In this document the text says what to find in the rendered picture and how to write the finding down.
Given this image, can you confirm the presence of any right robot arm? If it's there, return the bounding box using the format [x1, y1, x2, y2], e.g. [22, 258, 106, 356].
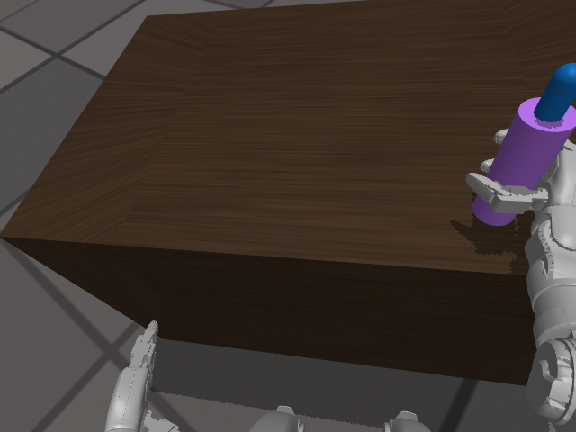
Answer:
[525, 205, 576, 432]

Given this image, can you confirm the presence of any left robot hand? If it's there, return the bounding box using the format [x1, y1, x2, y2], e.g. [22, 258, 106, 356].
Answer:
[104, 320, 180, 432]

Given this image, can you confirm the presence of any right robot hand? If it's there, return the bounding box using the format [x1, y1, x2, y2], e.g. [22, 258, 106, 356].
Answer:
[465, 129, 576, 216]

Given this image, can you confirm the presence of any bottle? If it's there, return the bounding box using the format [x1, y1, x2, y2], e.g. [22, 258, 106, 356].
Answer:
[472, 63, 576, 226]

